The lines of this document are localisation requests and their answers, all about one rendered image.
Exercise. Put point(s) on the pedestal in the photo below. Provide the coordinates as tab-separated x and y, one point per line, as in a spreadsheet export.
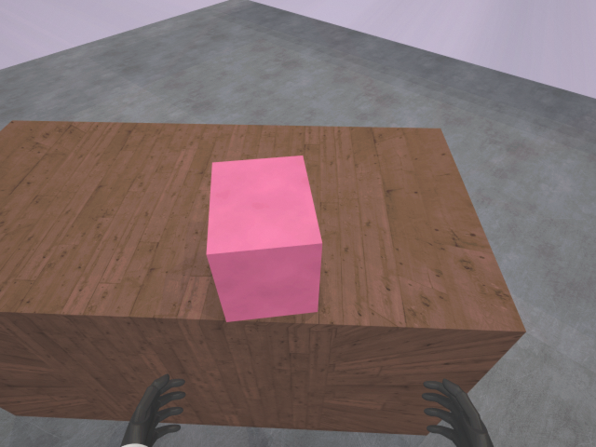
105	284

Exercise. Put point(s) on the robot right hand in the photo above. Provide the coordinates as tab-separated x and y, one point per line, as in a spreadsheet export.
468	429

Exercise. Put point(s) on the robot left hand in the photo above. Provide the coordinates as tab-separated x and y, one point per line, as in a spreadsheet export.
142	425

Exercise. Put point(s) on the carton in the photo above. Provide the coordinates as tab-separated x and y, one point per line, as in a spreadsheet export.
264	246

